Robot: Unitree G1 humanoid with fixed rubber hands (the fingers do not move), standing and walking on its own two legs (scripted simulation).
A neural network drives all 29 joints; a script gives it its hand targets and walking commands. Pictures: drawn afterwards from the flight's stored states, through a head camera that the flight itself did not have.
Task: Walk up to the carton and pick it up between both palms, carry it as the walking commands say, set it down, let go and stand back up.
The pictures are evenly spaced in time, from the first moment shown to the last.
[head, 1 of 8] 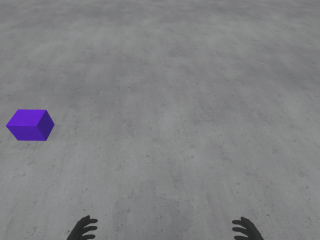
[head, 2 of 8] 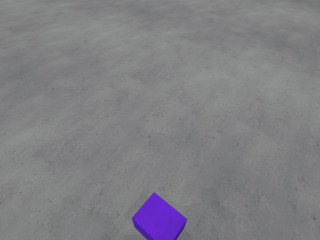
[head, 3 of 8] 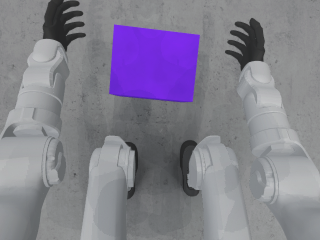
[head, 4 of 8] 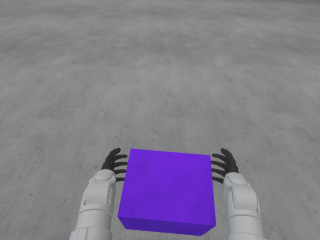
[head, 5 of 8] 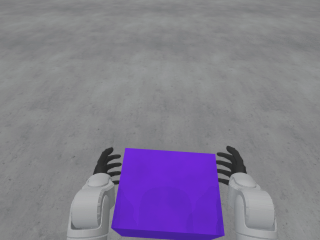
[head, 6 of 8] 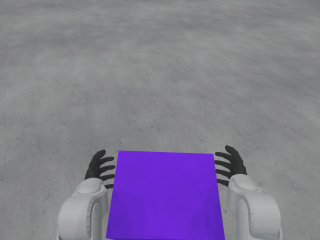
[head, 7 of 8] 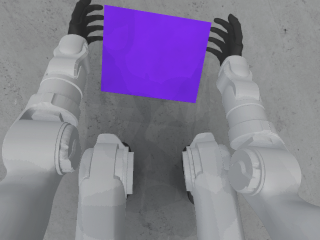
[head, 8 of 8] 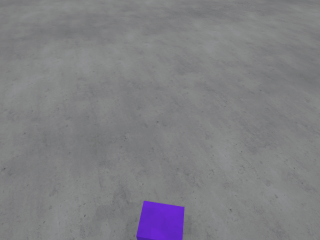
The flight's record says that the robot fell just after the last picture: no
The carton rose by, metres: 0.70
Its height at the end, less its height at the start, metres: +0.00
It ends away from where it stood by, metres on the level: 0.53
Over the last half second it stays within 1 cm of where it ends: yes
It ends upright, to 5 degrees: yes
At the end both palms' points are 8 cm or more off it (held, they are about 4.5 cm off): yes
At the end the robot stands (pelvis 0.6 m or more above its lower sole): yes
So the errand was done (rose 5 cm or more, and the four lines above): yes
